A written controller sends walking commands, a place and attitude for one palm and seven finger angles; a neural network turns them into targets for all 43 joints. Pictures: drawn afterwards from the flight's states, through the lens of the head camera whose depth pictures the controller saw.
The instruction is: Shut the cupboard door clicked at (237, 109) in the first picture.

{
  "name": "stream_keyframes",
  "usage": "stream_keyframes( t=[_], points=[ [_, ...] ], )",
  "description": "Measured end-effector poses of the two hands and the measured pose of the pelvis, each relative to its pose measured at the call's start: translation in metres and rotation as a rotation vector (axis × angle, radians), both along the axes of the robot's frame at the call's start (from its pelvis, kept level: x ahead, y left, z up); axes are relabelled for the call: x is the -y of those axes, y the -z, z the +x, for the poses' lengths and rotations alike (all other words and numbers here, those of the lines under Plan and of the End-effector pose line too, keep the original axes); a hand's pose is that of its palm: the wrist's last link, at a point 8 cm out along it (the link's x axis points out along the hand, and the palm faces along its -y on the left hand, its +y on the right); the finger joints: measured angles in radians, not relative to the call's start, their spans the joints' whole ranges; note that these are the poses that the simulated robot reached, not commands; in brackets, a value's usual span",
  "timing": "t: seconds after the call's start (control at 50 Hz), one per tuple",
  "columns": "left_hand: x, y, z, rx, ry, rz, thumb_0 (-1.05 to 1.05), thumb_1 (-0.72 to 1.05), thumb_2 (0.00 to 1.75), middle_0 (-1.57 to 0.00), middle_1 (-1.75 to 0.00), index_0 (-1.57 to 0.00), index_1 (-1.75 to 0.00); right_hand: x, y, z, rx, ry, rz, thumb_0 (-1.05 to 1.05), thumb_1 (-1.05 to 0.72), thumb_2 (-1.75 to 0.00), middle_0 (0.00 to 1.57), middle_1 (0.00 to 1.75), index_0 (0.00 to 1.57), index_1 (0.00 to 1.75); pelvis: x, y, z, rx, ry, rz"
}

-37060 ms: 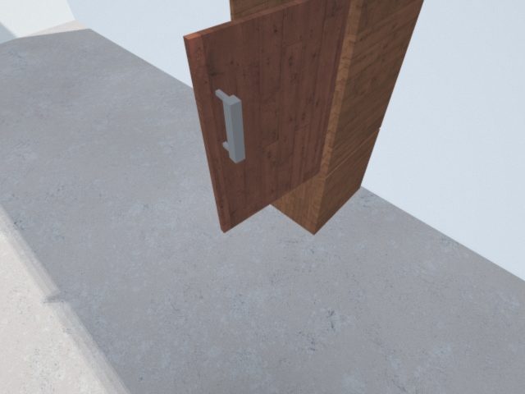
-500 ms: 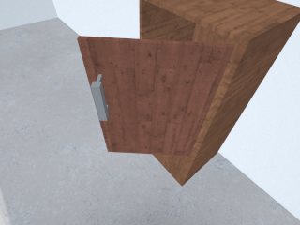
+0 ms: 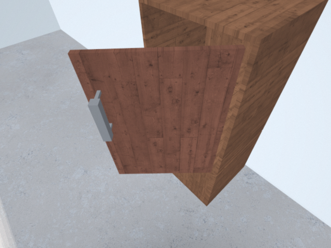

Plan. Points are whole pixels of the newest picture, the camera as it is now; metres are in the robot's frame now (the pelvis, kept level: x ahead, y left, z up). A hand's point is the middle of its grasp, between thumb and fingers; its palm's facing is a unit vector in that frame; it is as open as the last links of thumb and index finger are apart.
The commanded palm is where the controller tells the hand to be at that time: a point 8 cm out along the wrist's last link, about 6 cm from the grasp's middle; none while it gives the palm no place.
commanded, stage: raise the hand and make a fist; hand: left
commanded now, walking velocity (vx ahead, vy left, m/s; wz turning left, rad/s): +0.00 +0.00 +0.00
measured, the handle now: (103, 116) +0.46 +0.21 +0.06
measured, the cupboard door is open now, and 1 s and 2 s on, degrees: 48 48 48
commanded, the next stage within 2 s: bring the fist close to the handle in 2.00 s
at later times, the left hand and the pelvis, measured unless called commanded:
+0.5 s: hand out of the picture +0.14 +0.17 -0.06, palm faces +0.08 -1.00 +0.03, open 6.2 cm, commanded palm +0.13 +0.23 -0.04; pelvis -0.01 -0.02 -0.07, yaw +1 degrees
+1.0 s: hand (82, 215) +0.19 +0.20 +0.01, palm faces +0.14 -0.99 -0.06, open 3.8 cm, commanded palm +0.16 +0.24 +0.01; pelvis -0.01 +0.01 -0.07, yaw +1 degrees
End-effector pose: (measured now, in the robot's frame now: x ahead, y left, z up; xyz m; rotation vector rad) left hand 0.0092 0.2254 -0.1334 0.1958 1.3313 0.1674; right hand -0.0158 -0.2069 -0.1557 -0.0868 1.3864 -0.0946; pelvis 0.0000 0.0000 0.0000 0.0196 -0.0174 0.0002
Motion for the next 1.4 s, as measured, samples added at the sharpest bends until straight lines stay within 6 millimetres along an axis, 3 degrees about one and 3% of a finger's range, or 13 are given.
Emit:
stream_keyframes(
  t=[0.12, 0.24, 0.32, 0.4, 0.48, 0.54, 0.64, 0.74, 0.84, 0.94, 1.12, 1.26, 1.4],
  points=[
    [0.002, -0.002, 0.017, 0.059, -0.052, -0.012, 0.01, 0.93, 0.90, -0.20, -0.30, -0.20, -0.30, 0.014, -0.005, 0.011, 0.021, -0.003, -0.041, 0.01, -0.91, -0.89, 0.20, 0.30, 0.20, 0.30, 0.006, 0.001, 0.003, 0.003, 0.004, -0.008],
    [-0.004, -0.104, 0.142, 0.836, -0.055, 0.030, 0.02, 0.92, 0.90, -0.23, -0.32, -0.22, -0.33, 0.048, -0.029, 0.085, 0.461, -0.012, -0.150, 0.01, -0.90, -0.89, 0.20, 0.30, 0.20, 0.30, 0.007, 0.009, 0.002, -0.021, -0.023, -0.011],
    [0.000, -0.142, 0.182, 1.212, 0.001, -0.043, 0.01, 0.92, 0.90, -0.27, -0.37, -0.26, -0.38, 0.065, -0.053, 0.145, 0.711, -0.040, -0.183, 0.01, -0.90, -0.89, 0.20, 0.30, 0.20, 0.30, 0.011, 0.023, -0.004, -0.092, -0.015, 0.001],
    [0.007, -0.124, 0.161, 1.364, 0.086, -0.154, 0.00, 0.91, 0.90, -0.33, -0.44, -0.32, -0.44, 0.072, -0.072, 0.193, 0.867, -0.119, -0.212, 0.01, -0.90, -0.89, 0.20, 0.30, 0.20, 0.30, 0.017, 0.045, -0.008, -0.153, -0.003, 0.010],
    [0.005, -0.080, 0.113, 1.238, 0.077, -0.189, 0.00, 0.91, 0.90, -0.40, -0.51, -0.39, -0.52, 0.066, -0.075, 0.229, 0.946, -0.214, -0.231, 0.01, -0.90, -0.89, 0.20, 0.30, 0.20, 0.30, 0.018, 0.067, -0.011, -0.193, -0.019, -0.001],
    [-0.004, -0.069, 0.091, 1.182, 0.035, -0.141, 0.01, 0.90, 0.90, -0.45, -0.57, -0.45, -0.57, 0.051, -0.065, 0.246, 0.975, -0.268, -0.214, 0.01, -0.90, -0.89, 0.20, 0.30, 0.19, 0.30, 0.015, 0.081, -0.015, -0.214, -0.038, -0.025],
    [-0.012, -0.107, 0.110, 1.403, 0.094, -0.061, 0.02, 0.90, 0.90, -0.54, -0.67, -0.54, -0.67, 0.013, -0.028, 0.244, 0.933, -0.298, -0.126, 0.01, -0.90, -0.89, 0.20, 0.30, 0.20, 0.30, 0.011, 0.096, -0.021, -0.237, -0.051, -0.057],
    [0.002, -0.129, 0.157, 1.437, 0.232, -0.176, 0.01, 0.90, 0.90, -0.63, -0.77, -0.63, -0.77, -0.013, 0.002, 0.207, 0.805, -0.209, -0.032, 0.01, -0.90, -0.89, 0.20, 0.30, 0.20, 0.30, 0.005, 0.094, -0.024, -0.237, -0.044, -0.067],
    [0.005, -0.117, 0.169, 1.168, 0.208, -0.243, 0.01, 0.90, 0.90, -0.72, -0.87, -0.72, -0.87, -0.012, 0.002, 0.161, 0.674, -0.079, -0.026, 0.01, -0.90, -0.89, 0.21, 0.30, 0.20, 0.30, -0.003, 0.075, -0.017, -0.226, -0.020, -0.046],
    [-0.021, -0.133, 0.157, 1.215, 0.091, -0.099, 0.01, 0.90, 0.90, -0.81, -0.97, -0.81, -0.97, 0.006, -0.007, 0.139, 0.624, -0.076, -0.099, 0.02, -0.90, -0.89, 0.21, 0.30, 0.20, 0.30, -0.007, 0.066, -0.010, -0.218, -0.013, -0.040],
    [-0.012, -0.145, 0.163, 1.332, 0.187, -0.157, 0.01, 0.91, 0.90, -0.97, -1.15, -0.97, -1.15, 0.028, -0.024, 0.162, 0.699, -0.139, -0.184, 0.02, -0.90, -0.89, 0.20, 0.30, 0.20, 0.30, -0.012, 0.067, -0.010, -0.203, -0.030, -0.055],
    [-0.022, -0.162, 0.172, 1.319, 0.150, -0.123, 0.01, 0.90, 0.90, -1.11, -1.29, -1.10, -1.29, 0.013, -0.052, 0.192, 0.813, -0.129, -0.156, 0.01, -0.90, -0.89, 0.20, 0.30, 0.20, 0.30, -0.010, 0.055, -0.002, -0.171, -0.024, -0.050],
    [-0.024, -0.185, 0.180, 1.380, 0.143, -0.094, 0.01, 0.90, 0.90, -1.22, -1.42, -1.22, -1.42, -0.004, -0.057, 0.205, 0.832, -0.188, -0.086, 0.01, -0.90, -0.89, 0.20, 0.30, 0.20, 0.30, -0.009, 0.048, 0.003, -0.145, -0.038, -0.055]
  ],
)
